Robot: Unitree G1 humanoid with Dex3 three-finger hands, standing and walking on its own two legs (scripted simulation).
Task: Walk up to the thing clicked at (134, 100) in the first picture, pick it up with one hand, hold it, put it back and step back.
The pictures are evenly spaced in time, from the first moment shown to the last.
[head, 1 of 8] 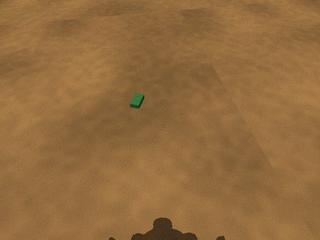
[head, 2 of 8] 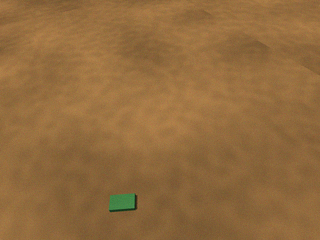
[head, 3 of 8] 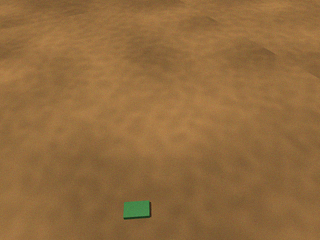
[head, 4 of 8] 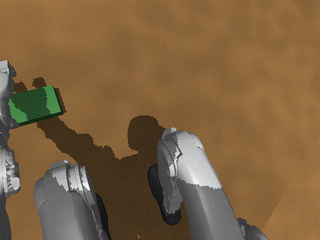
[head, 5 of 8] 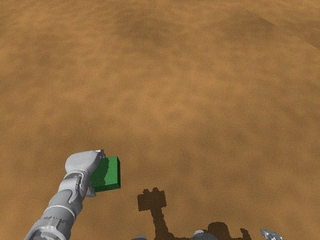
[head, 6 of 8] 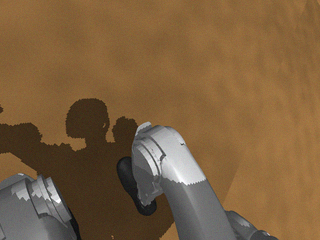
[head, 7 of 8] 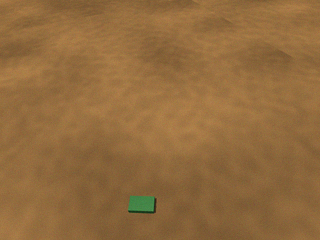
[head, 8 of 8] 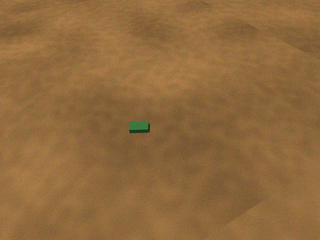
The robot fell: no
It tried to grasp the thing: yes
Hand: left
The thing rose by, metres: 0.69
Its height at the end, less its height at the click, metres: +0.00
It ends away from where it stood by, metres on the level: 0.01
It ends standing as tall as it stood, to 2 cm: yes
